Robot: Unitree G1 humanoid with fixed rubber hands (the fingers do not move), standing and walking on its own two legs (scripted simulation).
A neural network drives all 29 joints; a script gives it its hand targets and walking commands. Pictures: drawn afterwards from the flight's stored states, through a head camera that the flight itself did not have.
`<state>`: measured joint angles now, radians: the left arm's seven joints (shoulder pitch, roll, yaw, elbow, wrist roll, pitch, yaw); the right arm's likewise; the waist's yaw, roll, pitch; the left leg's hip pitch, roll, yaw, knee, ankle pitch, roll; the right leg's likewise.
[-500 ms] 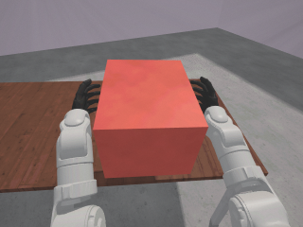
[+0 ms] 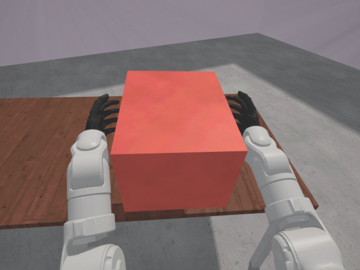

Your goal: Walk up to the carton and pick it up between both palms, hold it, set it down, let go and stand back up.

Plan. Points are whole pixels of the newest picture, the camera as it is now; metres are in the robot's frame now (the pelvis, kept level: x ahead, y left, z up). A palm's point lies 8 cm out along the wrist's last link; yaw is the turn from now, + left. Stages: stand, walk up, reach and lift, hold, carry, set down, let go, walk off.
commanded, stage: hold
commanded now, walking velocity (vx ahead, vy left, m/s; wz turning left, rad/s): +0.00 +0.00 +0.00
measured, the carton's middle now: (174, 134) +0.41 +0.02 +0.13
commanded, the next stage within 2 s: set down in 1.20 s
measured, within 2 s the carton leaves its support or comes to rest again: neither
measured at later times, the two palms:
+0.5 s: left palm (96, 131) +0.34 +0.18 +0.20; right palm (249, 126) +0.37 -0.14 +0.19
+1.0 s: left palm (96, 131) +0.34 +0.18 +0.20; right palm (249, 126) +0.37 -0.14 +0.19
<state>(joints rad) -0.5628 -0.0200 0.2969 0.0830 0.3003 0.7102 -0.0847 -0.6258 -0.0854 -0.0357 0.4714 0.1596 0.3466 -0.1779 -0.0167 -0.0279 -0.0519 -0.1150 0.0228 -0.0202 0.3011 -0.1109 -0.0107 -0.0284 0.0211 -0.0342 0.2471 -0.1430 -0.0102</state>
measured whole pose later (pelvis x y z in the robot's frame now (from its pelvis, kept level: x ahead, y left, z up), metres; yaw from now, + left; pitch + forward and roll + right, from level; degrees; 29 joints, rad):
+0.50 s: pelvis +0.00 +0.00 +0.00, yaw +0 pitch -4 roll -1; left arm -0.56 -0.02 0.30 0.08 0.30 0.71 -0.09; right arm -0.63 -0.09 -0.04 0.47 0.16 0.35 -0.18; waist -0.02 -0.03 -0.05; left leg -0.11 0.02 -0.02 0.30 -0.11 -0.01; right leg -0.03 0.02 -0.03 0.25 -0.14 -0.01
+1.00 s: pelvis +0.00 +0.00 +0.00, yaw +0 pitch -4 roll -1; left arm -0.56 -0.02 0.30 0.08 0.30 0.71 -0.08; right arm -0.63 -0.09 -0.04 0.47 0.16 0.35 -0.18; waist -0.02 -0.03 -0.05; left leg -0.11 0.02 -0.02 0.30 -0.11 -0.01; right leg -0.03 0.02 -0.03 0.25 -0.14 -0.01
